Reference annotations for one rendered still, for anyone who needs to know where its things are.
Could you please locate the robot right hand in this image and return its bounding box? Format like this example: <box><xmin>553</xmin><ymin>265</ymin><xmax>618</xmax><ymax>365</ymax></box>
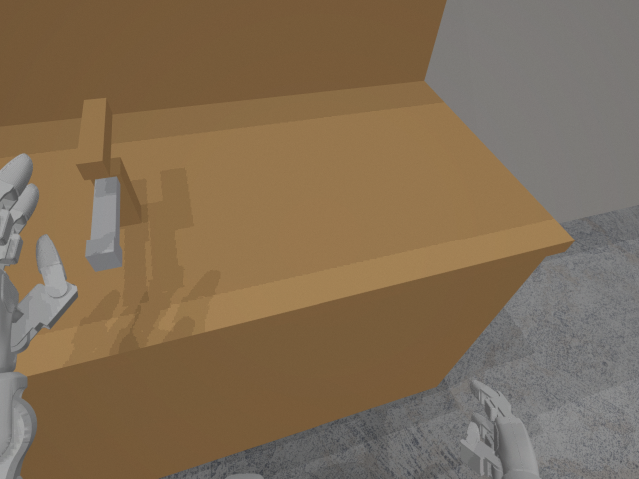
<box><xmin>460</xmin><ymin>380</ymin><xmax>539</xmax><ymax>479</ymax></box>

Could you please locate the counter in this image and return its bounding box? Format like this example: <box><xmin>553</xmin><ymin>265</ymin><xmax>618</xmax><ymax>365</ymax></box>
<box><xmin>0</xmin><ymin>0</ymin><xmax>575</xmax><ymax>479</ymax></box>

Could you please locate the tap lever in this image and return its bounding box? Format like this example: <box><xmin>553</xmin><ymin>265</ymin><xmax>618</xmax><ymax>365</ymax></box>
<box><xmin>85</xmin><ymin>176</ymin><xmax>122</xmax><ymax>272</ymax></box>

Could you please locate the robot left hand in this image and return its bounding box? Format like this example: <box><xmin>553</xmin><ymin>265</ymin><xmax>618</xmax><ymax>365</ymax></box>
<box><xmin>0</xmin><ymin>153</ymin><xmax>78</xmax><ymax>373</ymax></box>

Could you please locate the left robot forearm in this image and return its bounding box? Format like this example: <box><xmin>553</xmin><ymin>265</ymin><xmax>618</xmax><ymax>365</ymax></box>
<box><xmin>0</xmin><ymin>372</ymin><xmax>37</xmax><ymax>479</ymax></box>

